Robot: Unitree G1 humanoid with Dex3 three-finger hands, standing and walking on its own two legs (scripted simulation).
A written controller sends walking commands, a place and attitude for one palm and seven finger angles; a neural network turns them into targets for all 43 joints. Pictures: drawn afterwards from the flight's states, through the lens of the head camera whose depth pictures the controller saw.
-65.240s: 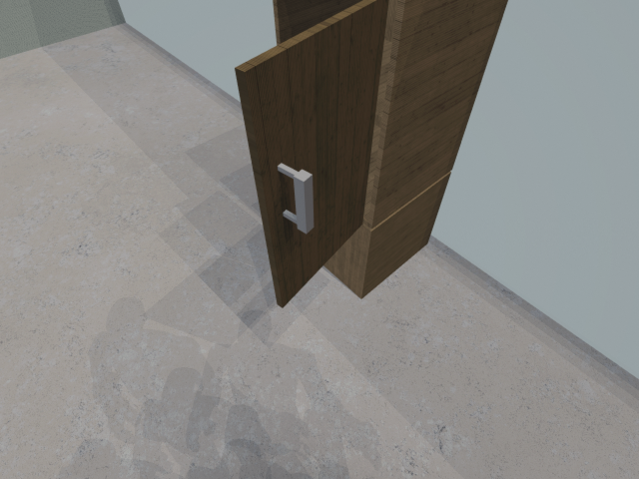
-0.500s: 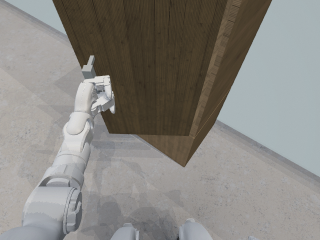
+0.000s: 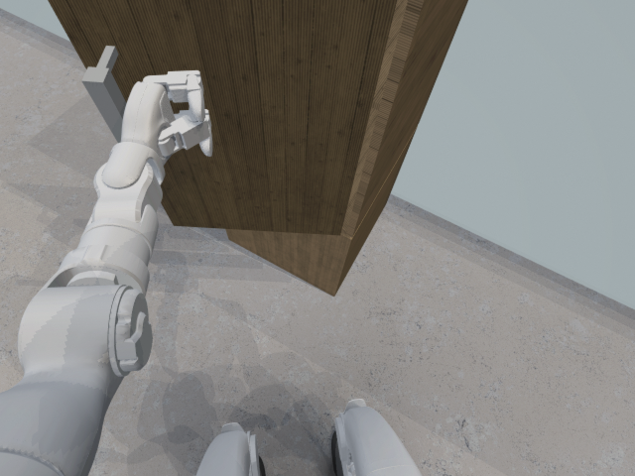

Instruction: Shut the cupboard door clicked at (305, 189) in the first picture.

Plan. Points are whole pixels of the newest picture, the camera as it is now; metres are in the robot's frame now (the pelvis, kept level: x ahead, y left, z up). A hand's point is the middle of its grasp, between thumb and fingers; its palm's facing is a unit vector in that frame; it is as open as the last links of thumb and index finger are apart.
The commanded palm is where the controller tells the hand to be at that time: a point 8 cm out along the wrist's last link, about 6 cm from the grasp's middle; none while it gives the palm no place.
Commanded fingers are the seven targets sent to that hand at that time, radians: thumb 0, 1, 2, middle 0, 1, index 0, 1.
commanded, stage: push the door shut along its arc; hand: left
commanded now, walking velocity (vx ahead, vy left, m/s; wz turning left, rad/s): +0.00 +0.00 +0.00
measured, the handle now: (124, 106) +0.57 +0.17 +0.09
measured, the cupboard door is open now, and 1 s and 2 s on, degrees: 27 5 3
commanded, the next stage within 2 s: pull the fist back off the door in 0.80 s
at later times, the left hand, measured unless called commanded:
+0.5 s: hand (218, 102) +0.56 +0.06 +0.10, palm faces -0.33 -0.94 -0.03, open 3.4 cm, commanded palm +0.57 +0.09 +0.09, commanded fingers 0.00 0.90 0.90 -1.30 -1.50 -1.30 -1.50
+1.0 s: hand (236, 71) +0.61 +0.03 +0.10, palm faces -0.16 -0.98 +0.09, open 3.4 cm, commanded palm +0.60 +0.05 +0.09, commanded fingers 0.00 0.90 0.90 -1.30 -1.50 -1.30 -1.50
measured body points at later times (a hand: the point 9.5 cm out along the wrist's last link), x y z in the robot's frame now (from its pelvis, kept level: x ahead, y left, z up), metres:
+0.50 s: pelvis +0.00 +0.00 -0.01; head +0.16 +0.00 +0.41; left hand +0.57 +0.11 +0.10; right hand -0.02 -0.27 -0.12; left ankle +0.02 +0.12 -0.66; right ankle +0.04 -0.13 -0.66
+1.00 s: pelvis +0.00 +0.00 -0.03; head +0.19 +0.01 +0.38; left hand +0.61 +0.09 +0.10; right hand -0.06 -0.25 -0.13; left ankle +0.02 +0.12 -0.66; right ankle +0.04 -0.13 -0.66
